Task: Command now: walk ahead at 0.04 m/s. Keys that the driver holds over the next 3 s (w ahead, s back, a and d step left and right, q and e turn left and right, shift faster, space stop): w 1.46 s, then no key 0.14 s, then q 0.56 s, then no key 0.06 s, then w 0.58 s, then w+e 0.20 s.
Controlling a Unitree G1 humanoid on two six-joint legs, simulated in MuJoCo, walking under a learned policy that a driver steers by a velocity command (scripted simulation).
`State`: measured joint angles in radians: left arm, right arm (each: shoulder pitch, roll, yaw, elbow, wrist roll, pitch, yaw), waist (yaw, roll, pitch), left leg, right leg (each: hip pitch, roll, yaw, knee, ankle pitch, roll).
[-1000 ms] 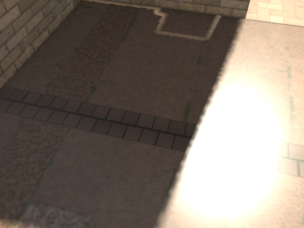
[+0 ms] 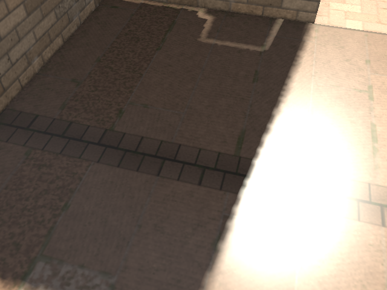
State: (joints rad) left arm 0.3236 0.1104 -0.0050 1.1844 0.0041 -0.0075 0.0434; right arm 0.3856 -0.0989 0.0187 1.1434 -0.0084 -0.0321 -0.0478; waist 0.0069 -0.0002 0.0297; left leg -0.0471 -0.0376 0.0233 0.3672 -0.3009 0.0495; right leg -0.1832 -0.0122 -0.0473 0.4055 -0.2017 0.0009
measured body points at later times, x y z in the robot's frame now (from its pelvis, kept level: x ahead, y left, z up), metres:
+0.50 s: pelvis +0.14 -0.07 +0.00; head +0.16 -0.08 +0.45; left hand +0.14 +0.17 -0.15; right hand +0.13 -0.30 -0.16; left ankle +0.06 +0.06 -0.66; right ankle +0.14 -0.14 -0.74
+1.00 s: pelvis +0.43 -0.03 -0.01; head +0.46 -0.03 +0.44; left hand +0.41 +0.20 -0.16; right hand +0.49 -0.28 -0.15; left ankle +0.49 +0.02 -0.74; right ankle +0.29 -0.15 -0.64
